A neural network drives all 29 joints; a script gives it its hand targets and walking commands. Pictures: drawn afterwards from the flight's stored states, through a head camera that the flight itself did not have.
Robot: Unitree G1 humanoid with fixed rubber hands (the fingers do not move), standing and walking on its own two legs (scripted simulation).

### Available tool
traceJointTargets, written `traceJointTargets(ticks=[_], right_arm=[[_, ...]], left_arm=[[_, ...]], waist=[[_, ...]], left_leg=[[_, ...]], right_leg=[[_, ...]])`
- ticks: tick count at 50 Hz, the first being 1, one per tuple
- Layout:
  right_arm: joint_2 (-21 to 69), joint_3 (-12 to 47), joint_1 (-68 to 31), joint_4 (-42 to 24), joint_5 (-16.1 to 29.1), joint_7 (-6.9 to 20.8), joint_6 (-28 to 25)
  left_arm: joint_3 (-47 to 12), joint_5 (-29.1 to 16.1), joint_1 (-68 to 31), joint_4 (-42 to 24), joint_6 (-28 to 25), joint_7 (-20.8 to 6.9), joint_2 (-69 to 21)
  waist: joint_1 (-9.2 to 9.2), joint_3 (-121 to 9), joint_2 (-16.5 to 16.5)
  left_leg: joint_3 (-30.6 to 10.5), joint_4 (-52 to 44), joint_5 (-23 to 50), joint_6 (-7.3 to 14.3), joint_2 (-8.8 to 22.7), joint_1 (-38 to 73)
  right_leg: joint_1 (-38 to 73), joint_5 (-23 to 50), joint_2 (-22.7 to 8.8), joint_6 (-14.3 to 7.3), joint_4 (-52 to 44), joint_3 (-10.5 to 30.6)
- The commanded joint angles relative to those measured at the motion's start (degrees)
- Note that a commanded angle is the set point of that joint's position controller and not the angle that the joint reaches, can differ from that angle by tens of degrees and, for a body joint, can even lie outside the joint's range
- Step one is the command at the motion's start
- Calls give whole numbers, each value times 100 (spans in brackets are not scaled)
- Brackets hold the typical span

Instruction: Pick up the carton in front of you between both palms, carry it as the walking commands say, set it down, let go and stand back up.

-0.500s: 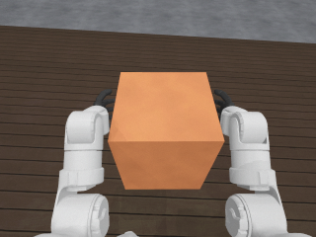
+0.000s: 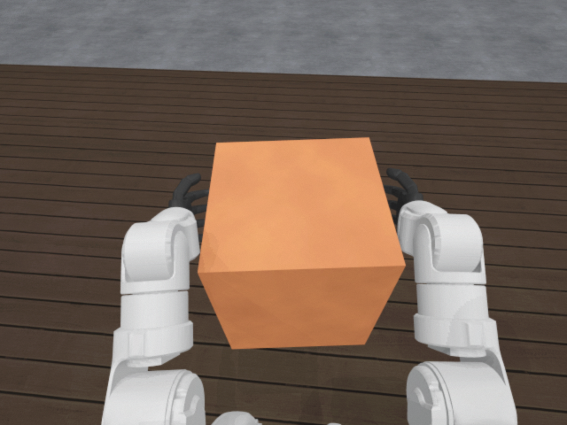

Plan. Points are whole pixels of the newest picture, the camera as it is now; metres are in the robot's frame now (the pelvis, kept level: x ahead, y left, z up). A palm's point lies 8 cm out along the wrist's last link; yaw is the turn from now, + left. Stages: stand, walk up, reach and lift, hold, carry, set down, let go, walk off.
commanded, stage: carry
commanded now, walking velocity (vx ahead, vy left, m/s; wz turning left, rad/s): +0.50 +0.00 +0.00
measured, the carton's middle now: (295, 250) +0.35 +0.00 +0.03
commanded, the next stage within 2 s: none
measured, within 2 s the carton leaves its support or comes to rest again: neither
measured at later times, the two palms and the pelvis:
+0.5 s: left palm (213, 97) +0.68 +0.17 +0.06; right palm (366, 101) +0.66 -0.13 +0.06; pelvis +0.32 +0.03 -0.04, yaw -1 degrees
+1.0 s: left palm (230, 53) +0.91 +0.16 +0.02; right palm (350, 49) +0.93 -0.14 +0.01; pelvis +0.56 +0.00 -0.07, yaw +1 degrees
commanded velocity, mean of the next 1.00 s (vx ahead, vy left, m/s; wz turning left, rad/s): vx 0.24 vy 0.00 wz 0.00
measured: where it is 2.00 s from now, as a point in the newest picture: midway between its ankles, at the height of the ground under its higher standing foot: (280, 301)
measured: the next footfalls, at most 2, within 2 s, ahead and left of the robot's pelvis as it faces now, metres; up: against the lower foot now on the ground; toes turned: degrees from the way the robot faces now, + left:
left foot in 0.34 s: +0.38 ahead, +0.07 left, -0.04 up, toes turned +2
right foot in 0.80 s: +0.65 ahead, -0.04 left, -0.08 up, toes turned -2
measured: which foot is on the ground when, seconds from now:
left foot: up 0.00-0.32, down 0.34-0.80, up 0.82-1.00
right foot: down 0.00-0.32, up 0.34-0.78, down 0.80-1.00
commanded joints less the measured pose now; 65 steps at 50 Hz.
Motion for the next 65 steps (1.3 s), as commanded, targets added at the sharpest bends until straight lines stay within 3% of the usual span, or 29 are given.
traceJointTargets(ticks=[1,6,12,14,16,17,18,19,20,22,25,29,35,37,39,40,41,42,43,44,45,47,51,55,58,60,61,63,65], right_arm=[[6395,3895,-3986,-869,2305,1226,-179],[6273,3988,-3355,-1022,2011,1074,-307],[5686,4109,-3286,-1348,1903,1039,-252],[5431,3984,-3162,-1157,1831,1078,-155],[5220,3771,-2998,-846,1742,1149,-72],[5099,3649,-2990,-705,1723,1203,-32],[4970,3496,-3033,-416,1688,1226,5],[4986,3444,-2962,-134,1758,1248,2],[5352,3530,-3060,-156,1910,1307,-20],[5981,3767,-3913,-563,2377,1430,-57],[6441,3988,-4462,-896,2789,1478,-145],[6440,3973,-4103,-1022,2809,1492,-183],[6092,4074,-3725,-1204,2761,1486,-162],[5951,4070,-3502,-1018,2691,1475,-137],[5819,4088,-3478,-752,2652,1487,-115],[5751,4068,-3528,-586,2605,1492,-110],[5849,4028,-3534,-345,2584,1500,-48],[5836,3905,-3539,-149,2575,1471,5],[5851,3854,-3553,-237,2540,1451,9],[5992,3838,-3740,-386,2475,1438,-16],[6131,3821,-3998,-548,2437,1405,-60],[6314,3786,-4175,-749,2403,1299,-129],[6412,3875,-3736,-858,2244,1144,-208],[6204,4007,-3662,-1059,2165,1103,-205],[5995,3994,-3478,-912,2127,1171,-128],[5815,3894,-3368,-631,2034,1252,-104],[5840,3825,-3258,-412,2010,1302,-100],[5890,3752,-3320,-265,2047,1384,-134],[5965,3733,-3574,-286,2119,1408,-158]], left_arm=[[-4208,-2835,-4510,-934,-172,-1519,-6284],[-4358,-2824,-3959,-1067,-261,-1529,-6190],[-4475,-2785,-3634,-1062,-266,-1524,-5714],[-4429,-2758,-3466,-778,-219,-1522,-5551],[-4364,-2765,-3568,-466,-174,-1537,-5476],[-4283,-2710,-3617,-337,-148,-1542,-5435],[-4229,-2707,-3769,-119,-66,-1522,-5533],[-4121,-2668,-3765,-42,-23,-1486,-5534],[-4077,-2665,-3948,-120,-30,-1461,-5597],[-3998,-2594,-4241,-230,-108,-1392,-5920],[-3926,-2412,-4132,-368,-200,-1253,-6120],[-4012,-2238,-3730,-510,-298,-1088,-6141],[-4182,-2139,-3635,-943,-269,-1004,-5715],[-4126,-2076,-3486,-846,-193,-1052,-5499],[-3987,-1997,-3320,-628,-113,-1128,-5334],[-3887,-1978,-3273,-518,-77,-1177,-5197],[-3765,-1950,-3367,-303,-46,-1207,-5072],[-3709,-1939,-3291,-30,-24,-1230,-5071],[-3726,-2046,-3220,34,-58,-1280,-5286],[-3786,-2191,-3469,-138,-101,-1336,-5566],[-3893,-2372,-3892,-385,-127,-1386,-5838],[-4062,-2672,-4417,-746,-163,-1446,-6176],[-4150,-2804,-4221,-1006,-189,-1463,-6148],[-4219,-2727,-3966,-1037,-189,-1480,-5910],[-4217,-2609,-3759,-740,-141,-1473,-5729],[-4182,-2512,-3590,-478,-106,-1476,-5715],[-4166,-2479,-3633,-359,-89,-1481,-5745],[-4141,-2492,-3825,-202,-99,-1501,-5889],[-4112,-2548,-3996,-130,-131,-1498,-5996]], waist=[[55,-2911,-327],[273,-2956,-555],[515,-2645,-582],[304,-2654,-660],[-236,-2830,-355],[-222,-2968,371],[-270,-3424,1324],[-605,-3885,1539],[-552,-3478,1053],[-330,-2797,140],[-201,-2715,341],[-426,-2890,683],[-677,-2869,684],[-593,-2818,687],[-142,-2880,435],[5,-2966,-54],[13,-3294,-923],[98,-3836,-1051],[195,-3947,-842],[122,-3777,-533],[22,-3520,-294],[-63,-3325,-333],[8,-3682,-672],[126,-3662,-759],[0,-3504,-564],[24,-3478,197],[-39,-3403,514],[-93,-3228,617],[-62,-3176,494]], left_leg=[[-129,-698,405,-94,299,-959],[262,-1938,1627,-128,165,-1500],[791,-4446,3553,98,-319,-384],[754,-4882,3972,290,-283,648],[638,-5252,4421,312,74,2329],[-236,-4431,6069,274,969,3583],[-2026,-3559,7626,1161,2292,5208],[-3219,-4004,4958,1934,2645,5510],[-3156,-4455,3255,1721,2182,4820],[-2419,-4860,3203,1251,1809,3485],[-1618,-5017,3696,907,1512,2734],[-775,-4487,6769,608,1190,3587],[-73,-3801,6687,364,554,3781],[36,-3214,5948,344,520,3365],[252,-2059,4944,114,375,2374],[290,-1202,2553,54,134,1151],[167,-343,-1297,-189,-363,-327],[-345,73,-1578,-249,-247,-611],[-465,-105,-1312,-197,-77,-642],[-439,-715,-988,-140,76,-449],[-397,-1392,-675,-191,172,-202],[-138,-2324,-242,-254,6,585],[55,-2987,541,-245,-113,790],[78,-3620,1027,-218,-85,628],[-124,-4458,2488,-69,191,1544],[-636,-3701,5672,351,986,2259],[-753,-3656,6572,497,1182,2418],[-746,-3689,6647,522,1196,2373],[-601,-3635,5994,449,1025,2048]], right_leg=[[2880,2500,-1782,-356,-926,2211],[3594,4367,-1394,-168,-611,1455],[3471,3999,-824,-10,-177,805],[3086,3869,-877,110,439,707],[2153,2975,-739,344,1950,419],[770,205,-428,376,2980,399],[-1079,-2914,118,674,4200,627],[-1911,-3063,122,713,5197,935],[-2140,-2550,-141,516,4917,984],[-1832,-1829,-410,508,4056,919],[-1234,-1413,-514,631,3072,736],[-1684,-426,-403,711,2084,405],[-968,1428,134,649,-93,-186],[-60,2044,155,582,-867,-149],[1760,3354,-238,483,-1939,16],[3062,5686,-1077,405,-1279,639],[4465,9079,-2459,-256,59,1955],[4947,9232,-2947,-890,325,2362],[4605,7484,-2770,-1114,39,2510],[3975,5822,-2428,-925,-335,2403],[3462,5208,-2162,-650,-542,2223],[2609,5124,-1819,-333,-834,1721],[2967,5773,-1623,-83,-539,1202],[3277,5618,-1468,-181,-196,1102],[2485,4691,-1264,-63,44,1020],[1510,2854,-926,160,116,811],[1240,2029,-781,266,158,734],[1100,1639,-693,354,112,717],[1357,2268,-820,287,85,855]])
